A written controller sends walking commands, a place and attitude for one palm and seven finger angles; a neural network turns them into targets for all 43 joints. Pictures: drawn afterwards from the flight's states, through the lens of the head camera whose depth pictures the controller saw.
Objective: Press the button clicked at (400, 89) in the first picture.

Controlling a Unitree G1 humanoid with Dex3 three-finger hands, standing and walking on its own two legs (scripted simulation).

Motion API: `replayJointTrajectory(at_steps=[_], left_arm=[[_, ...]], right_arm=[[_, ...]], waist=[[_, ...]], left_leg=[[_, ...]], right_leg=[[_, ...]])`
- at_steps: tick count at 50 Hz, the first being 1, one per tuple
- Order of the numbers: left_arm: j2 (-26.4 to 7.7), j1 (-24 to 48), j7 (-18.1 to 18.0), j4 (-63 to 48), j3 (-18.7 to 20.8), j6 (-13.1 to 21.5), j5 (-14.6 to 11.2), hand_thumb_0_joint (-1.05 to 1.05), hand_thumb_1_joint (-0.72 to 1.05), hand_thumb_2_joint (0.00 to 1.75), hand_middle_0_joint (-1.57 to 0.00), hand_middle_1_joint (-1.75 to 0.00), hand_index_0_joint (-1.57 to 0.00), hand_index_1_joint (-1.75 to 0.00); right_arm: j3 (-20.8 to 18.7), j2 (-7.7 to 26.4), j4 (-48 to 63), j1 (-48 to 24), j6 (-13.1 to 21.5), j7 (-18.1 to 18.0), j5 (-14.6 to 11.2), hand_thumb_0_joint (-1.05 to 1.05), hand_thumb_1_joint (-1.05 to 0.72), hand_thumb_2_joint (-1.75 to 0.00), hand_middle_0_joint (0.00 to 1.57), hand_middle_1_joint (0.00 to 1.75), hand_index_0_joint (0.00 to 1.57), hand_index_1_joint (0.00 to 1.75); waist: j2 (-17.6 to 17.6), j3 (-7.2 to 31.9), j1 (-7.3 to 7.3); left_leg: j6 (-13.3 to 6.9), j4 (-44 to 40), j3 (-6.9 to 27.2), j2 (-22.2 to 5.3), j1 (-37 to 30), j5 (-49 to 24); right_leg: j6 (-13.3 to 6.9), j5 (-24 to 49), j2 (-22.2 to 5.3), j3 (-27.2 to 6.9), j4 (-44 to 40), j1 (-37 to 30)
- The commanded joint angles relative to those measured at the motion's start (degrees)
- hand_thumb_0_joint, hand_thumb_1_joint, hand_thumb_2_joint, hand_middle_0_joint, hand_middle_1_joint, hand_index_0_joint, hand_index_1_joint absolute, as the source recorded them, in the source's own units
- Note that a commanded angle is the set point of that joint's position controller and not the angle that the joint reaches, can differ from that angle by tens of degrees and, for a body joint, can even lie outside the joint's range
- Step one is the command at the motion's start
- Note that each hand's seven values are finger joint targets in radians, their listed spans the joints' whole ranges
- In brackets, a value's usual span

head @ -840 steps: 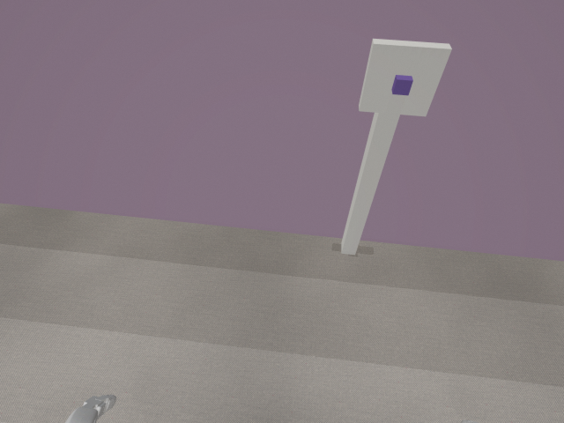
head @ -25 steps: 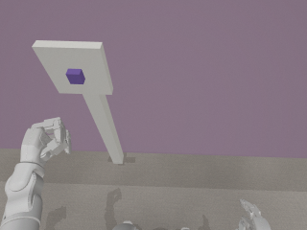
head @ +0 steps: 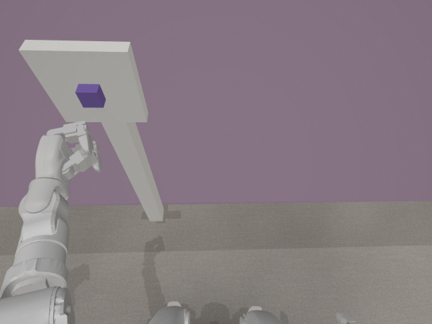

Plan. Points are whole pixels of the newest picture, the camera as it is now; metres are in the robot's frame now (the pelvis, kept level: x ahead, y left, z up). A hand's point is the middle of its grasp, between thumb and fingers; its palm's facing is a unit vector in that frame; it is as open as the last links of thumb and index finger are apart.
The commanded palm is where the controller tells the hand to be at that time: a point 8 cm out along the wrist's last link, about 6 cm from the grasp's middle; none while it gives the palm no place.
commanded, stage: aim a knuckle at the button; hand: left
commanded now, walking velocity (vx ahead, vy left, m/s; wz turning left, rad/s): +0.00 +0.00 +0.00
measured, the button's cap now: (91, 94) +0.52 +0.25 +0.09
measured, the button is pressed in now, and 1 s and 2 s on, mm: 0 0 9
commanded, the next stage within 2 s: press the button with the knuckle in 0.74 s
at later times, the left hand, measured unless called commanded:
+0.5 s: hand (94, 150) +0.41 +0.23 +0.06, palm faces +0.07 -1.00 -0.02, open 3.1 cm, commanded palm +0.39 +0.27 +0.06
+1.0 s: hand (96, 141) +0.43 +0.23 +0.06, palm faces +0.07 -1.00 -0.01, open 3.1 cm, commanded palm +0.41 +0.28 +0.06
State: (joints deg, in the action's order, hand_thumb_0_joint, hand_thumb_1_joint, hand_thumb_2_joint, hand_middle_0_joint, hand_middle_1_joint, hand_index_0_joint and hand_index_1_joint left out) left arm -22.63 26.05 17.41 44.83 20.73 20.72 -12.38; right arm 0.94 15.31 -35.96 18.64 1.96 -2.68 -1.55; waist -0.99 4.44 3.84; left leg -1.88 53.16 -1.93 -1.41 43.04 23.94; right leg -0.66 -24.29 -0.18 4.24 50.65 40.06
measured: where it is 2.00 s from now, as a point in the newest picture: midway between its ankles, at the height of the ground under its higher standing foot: outside the picture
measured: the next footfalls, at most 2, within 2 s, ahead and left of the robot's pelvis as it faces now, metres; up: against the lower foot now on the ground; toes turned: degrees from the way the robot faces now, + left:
none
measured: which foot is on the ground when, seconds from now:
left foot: down 0.00-1.00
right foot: down 0.00-1.00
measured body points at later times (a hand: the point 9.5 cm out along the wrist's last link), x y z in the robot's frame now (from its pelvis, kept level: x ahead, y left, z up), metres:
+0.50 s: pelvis +0.00 +0.00 +0.00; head +0.09 +0.01 +0.44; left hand +0.40 +0.28 +0.06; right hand +0.07 -0.27 -0.11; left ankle +0.02 +0.10 -0.69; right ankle +0.00 -0.12 -0.69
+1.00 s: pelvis +0.01 +0.00 +0.00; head +0.11 +0.01 +0.44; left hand +0.43 +0.29 +0.06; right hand +0.08 -0.27 -0.12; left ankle +0.02 +0.10 -0.69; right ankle +0.00 -0.12 -0.69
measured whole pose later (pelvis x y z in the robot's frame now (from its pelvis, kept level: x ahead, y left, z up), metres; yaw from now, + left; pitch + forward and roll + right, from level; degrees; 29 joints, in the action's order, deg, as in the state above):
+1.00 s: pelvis +0.01 +0.00 +0.00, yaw -1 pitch +16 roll -2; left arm -25.7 31.6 18.4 52.2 23.6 21.8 -11.7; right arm 1.2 15.1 -34.9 18.8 -2.6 -2.4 -1.6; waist -0.8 5.4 5.1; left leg -1.5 54.3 -1.7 -2.3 45.5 25.2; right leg -1.0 -25.1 0.7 4.2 51.2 42.4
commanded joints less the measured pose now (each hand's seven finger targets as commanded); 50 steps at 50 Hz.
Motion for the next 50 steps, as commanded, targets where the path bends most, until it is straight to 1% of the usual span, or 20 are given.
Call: replayJointTrajectory(at_steps=[1,2,4,7,10,11,14,15,18,21,24,26,27,32,33,40,41,43,48,50], left_arm=[[-13.53,28.23,0.33,-7.08,1.16,5.69,-0.20,0.00,0.90,0.90,-1.30,-1.50,-1.30,-1.50],[-13.02,30.89,0.27,-5.60,0.45,5.67,-0.13,0.00,0.90,0.90,-1.30,-1.50,-1.30,-1.50],[-14.59,29.38,0.17,-4.36,2.06,5.59,0.18,0.00,0.90,0.90,-1.30,-1.50,-1.30,-1.50],[-16.19,25.42,-0.51,-6.02,3.74,5.41,0.43,0.00,0.90,0.90,-1.30,-1.50,-1.30,-1.50],[-15.96,20.41,-1.03,-6.37,4.63,4.93,0.03,0.00,0.90,0.90,-1.30,-1.50,-1.30,-1.50],[-17.66,17.61,-1.31,-5.59,6.61,4.57,0.00,0.00,0.90,0.90,-1.30,-1.50,-1.30,-1.50],[-16.42,19.53,-1.39,-6.87,5.45,4.25,-0.27,0.00,0.90,0.90,-1.30,-1.50,-1.30,-1.50],[-17.06,18.96,-1.44,-7.89,6.07,4.59,-0.18,0.00,0.90,0.90,-1.30,-1.50,-1.30,-1.50],[-14.90,21.29,-1.08,-9.89,3.92,5.57,-0.02,0.00,0.90,0.90,-1.30,-1.50,-1.30,-1.50],[-14.35,20.09,-0.31,-9.52,3.63,5.96,-0.64,0.00,0.90,0.90,-1.30,-1.50,-1.30,-1.50],[-13.66,24.96,0.64,-9.14,1.94,6.05,-0.89,0.00,0.90,0.90,-1.30,-1.50,-1.30,-1.50],[-12.89,25.28,0.94,-8.43,1.09,5.83,-0.84,0.00,0.90,0.90,-1.30,-1.50,-1.30,-1.50],[-14.55,25.80,0.80,-7.54,2.30,5.63,-0.76,0.00,0.90,0.90,-1.30,-1.50,-1.30,-1.50],[-14.69,27.63,0.04,-6.24,1.83,5.35,0.07,0.00,0.90,0.90,-1.30,-1.50,-1.30,-1.50],[-14.12,27.59,-0.23,-5.76,1.56,5.19,0.08,0.00,0.90,0.90,-1.30,-1.50,-1.30,-1.50],[-18.74,23.57,-0.53,-4.41,6.06,4.78,0.15,0.00,0.90,0.90,-1.30,-1.50,-1.30,-1.50],[-17.42,23.08,-0.18,-4.25,4.88,4.56,0.24,0.00,0.90,0.90,-1.30,-1.50,-1.30,-1.50],[-17.83,23.03,0.23,-6.14,5.35,4.64,-0.03,0.00,0.90,0.90,-1.30,-1.50,-1.30,-1.50],[-17.55,27.60,1.29,-4.60,4.55,5.13,-0.47,0.00,0.90,0.90,-1.30,-1.50,-1.30,-1.50],[-18.39,29.38,1.69,-4.58,4.99,5.55,-0.47,0.00,0.90,0.90,-1.30,-1.50,-1.30,-1.50]], right_arm=[[-3.33,9.51,3.76,3.29,1.07,-1.09,-0.12,0.00,-0.90,-0.90,0.20,0.30,0.20,0.30],[-3.27,9.51,3.34,3.38,0.91,-1.18,-0.09,0.00,-0.90,-0.90,0.20,0.30,0.20,0.30],[-3.42,9.76,3.69,3.83,0.57,-1.00,0.04,0.00,-0.90,-0.90,0.20,0.30,0.20,0.30],[-3.49,9.68,4.90,4.20,-0.22,-0.48,0.31,0.00,-0.90,-0.90,0.20,0.30,0.20,0.30],[-3.59,9.43,6.05,4.46,-1.01,0.23,0.41,0.00,-0.90,-0.90,0.20,0.30,0.20,0.30],[-3.71,9.64,6.58,4.50,-1.44,0.22,0.24,0.00,-0.90,-0.90,0.20,0.30,0.20,0.30],[-3.54,9.22,7.33,3.98,-1.94,0.20,-0.06,0.00,-0.90,-0.90,0.20,0.30,0.20,0.30],[-3.66,9.30,7.45,3.97,-2.04,0.13,-0.07,0.00,-0.90,-0.90,0.20,0.30,0.20,0.30],[-3.68,8.88,7.21,3.97,-2.16,0.01,-0.07,0.00,-0.90,-0.90,0.20,0.30,0.20,0.30],[-3.74,8.97,6.70,3.89,-2.06,-0.18,-0.20,0.00,-0.90,-0.90,0.20,0.30,0.20,0.30],[-3.52,9.00,5.76,3.47,-1.94,-0.61,-0.32,0.00,-0.90,-0.90,0.20,0.30,0.20,0.30],[-3.46,8.97,5.57,3.26,-1.83,-0.83,-0.38,0.00,-0.90,-0.90,0.20,0.30,0.20,0.30],[-3.36,9.15,5.33,3.15,-1.82,-0.93,-0.36,0.00,-0.90,-0.90,0.20,0.30,0.20,0.30],[-3.12,8.94,5.38,3.03,-1.81,-0.92,-0.25,0.00,-0.90,-0.90,0.20,0.30,0.20,0.30],[-3.12,8.89,5.44,3.11,-1.84,-0.83,-0.18,0.00,-0.90,-0.90,0.20,0.30,0.20,0.30],[-3.16,9.20,6.51,3.60,-2.59,-0.49,0.00,0.00,-0.90,-0.90,0.20,0.30,0.20,0.30],[-3.06,8.95,6.90,3.39,-2.65,-0.39,-0.13,0.00,-0.90,-0.90,0.20,0.30,0.20,0.30],[-3.21,8.90,7.03,3.61,-2.84,-0.34,-0.12,0.00,-0.90,-0.90,0.20,0.30,0.20,0.30],[-3.32,9.07,5.59,4.31,-3.07,-0.70,-0.27,0.00,-0.90,-0.90,0.20,0.30,0.20,0.30],[-3.42,9.20,4.94,4.71,-3.03,-0.88,-0.11,0.00,-0.90,-0.90,0.20,0.30,0.20,0.30]], waist=[[-3.27,19.50,2.44],[-3.53,19.51,3.05],[-5.65,21.42,1.58],[-6.73,26.15,-0.24],[-4.04,26.05,-0.91],[-1.81,24.90,-1.41],[-0.48,21.01,-0.26],[-0.92,21.71,-0.66],[-4.21,21.42,0.56],[-3.71,21.44,1.03],[-3.05,20.38,2.14],[-4.47,21.23,2.05],[-5.05,20.53,1.73],[-5.30,22.04,1.58],[-5.03,22.09,1.66],[-2.16,24.57,0.12],[-2.65,24.19,0.35],[-3.74,24.82,0.32],[-2.82,22.49,2.37],[-3.74,23.44,2.47]], left_leg=[[0.88,-6.20,5.53,-0.41,-16.70,-14.78],[0.73,-6.01,5.51,-0.29,-16.13,-13.81],[1.00,-6.26,5.73,-0.16,-17.13,-14.30],[1.29,-5.96,5.62,-0.27,-19.59,-20.71],[1.02,-5.90,4.94,-0.28,-17.72,-22.92],[0.88,-6.11,4.41,-0.38,-16.03,-22.91],[0.25,-6.72,3.17,0.00,-12.18,-18.83],[0.23,-6.64,3.12,0.05,-12.34,-19.39],[0.38,-6.49,3.34,-0.14,-15.20,-19.42],[0.30,-6.03,3.29,-0.21,-15.99,-19.02],[0.24,-6.12,3.99,-0.18,-15.41,-16.22],[0.33,-5.96,4.11,-0.08,-16.54,-16.27],[0.37,-5.96,4.16,0.01,-15.88,-15.63],[0.52,-5.43,4.72,0.00,-16.45,-17.47],[0.53,-5.32,4.72,0.00,-16.65,-17.70],[0.14,-4.61,3.38,0.35,-12.95,-20.25],[0.09,-4.67,2.93,0.45,-12.83,-20.04],[0.07,-4.54,2.81,0.29,-13.58,-21.90],[-0.11,-3.98,3.06,0.08,-12.97,-20.33],[-0.15,-3.62,3.25,0.04,-13.50,-20.60]], right_leg=[[-0.82,11.10,1.58,-1.89,-5.29,-0.22],[-0.67,10.45,1.48,-1.96,-5.23,0.48],[-1.00,10.29,1.38,-1.84,-4.93,0.05],[-1.14,14.59,1.37,-1.76,-4.18,-2.55],[-0.94,17.40,1.79,-1.82,-4.29,-5.37],[-0.78,18.39,1.87,-1.90,-4.41,-6.53],[-0.38,18.36,1.83,-2.42,-5.43,-7.93],[-0.56,18.68,1.87,-2.58,-5.24,-8.62],[-0.57,17.30,1.99,-2.46,-5.41,-5.56],[-0.58,17.13,2.16,-2.72,-5.79,-5.24],[-0.52,14.81,2.01,-2.51,-5.96,-3.89],[-0.62,14.43,1.87,-2.52,-5.84,-3.15],[-0.72,13.92,1.77,-2.62,-5.97,-3.06],[-0.74,14.89,1.59,-2.36,-5.01,-2.60],[-0.71,14.95,1.65,-2.26,-4.97,-2.34],[-0.48,20.34,1.57,-3.19,-4.34,-8.50],[-0.29,20.72,1.60,-3.38,-4.52,-8.40],[-0.28,22.35,1.71,-3.35,-4.39,-8.59],[-0.16,20.91,1.96,-3.41,-4.85,-6.32],[-0.29,20.65,1.90,-3.45,-4.57,-5.87]])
